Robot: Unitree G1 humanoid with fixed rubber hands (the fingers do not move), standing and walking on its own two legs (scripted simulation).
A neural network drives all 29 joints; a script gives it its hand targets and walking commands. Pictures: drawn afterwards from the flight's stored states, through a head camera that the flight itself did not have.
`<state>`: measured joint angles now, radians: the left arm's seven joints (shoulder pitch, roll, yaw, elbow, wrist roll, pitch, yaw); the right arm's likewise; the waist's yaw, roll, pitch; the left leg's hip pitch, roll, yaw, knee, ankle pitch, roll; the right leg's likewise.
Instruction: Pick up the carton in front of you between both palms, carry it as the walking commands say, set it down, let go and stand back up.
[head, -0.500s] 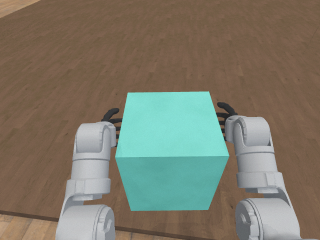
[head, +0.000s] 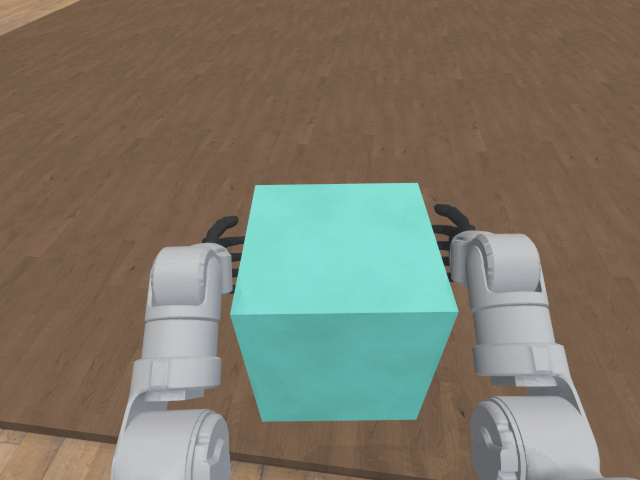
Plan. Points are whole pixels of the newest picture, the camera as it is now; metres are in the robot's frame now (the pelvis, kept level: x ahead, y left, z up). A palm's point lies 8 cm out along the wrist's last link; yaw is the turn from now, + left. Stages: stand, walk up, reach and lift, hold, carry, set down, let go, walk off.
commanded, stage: carry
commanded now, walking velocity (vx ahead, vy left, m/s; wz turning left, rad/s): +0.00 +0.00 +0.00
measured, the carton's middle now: (337, 305) +0.34 +0.00 +0.06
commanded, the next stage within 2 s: none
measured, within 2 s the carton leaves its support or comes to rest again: neither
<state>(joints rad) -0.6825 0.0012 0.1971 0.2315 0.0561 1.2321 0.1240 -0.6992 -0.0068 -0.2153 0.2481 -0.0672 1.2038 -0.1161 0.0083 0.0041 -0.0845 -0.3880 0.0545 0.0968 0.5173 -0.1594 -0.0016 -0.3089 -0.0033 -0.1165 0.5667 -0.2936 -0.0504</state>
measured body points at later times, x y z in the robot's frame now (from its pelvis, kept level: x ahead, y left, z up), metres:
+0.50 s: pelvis +0.00 +0.00 +0.00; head -0.01 -0.01 +0.45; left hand +0.36 +0.15 +0.12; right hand +0.37 -0.15 +0.13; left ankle +0.07 +0.12 -0.73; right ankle +0.00 -0.08 -0.73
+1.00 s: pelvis +0.10 +0.01 +0.01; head +0.10 +0.02 +0.46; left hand +0.48 +0.17 +0.18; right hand +0.48 -0.14 +0.18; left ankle +0.05 +0.11 -0.73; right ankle +0.12 -0.10 -0.68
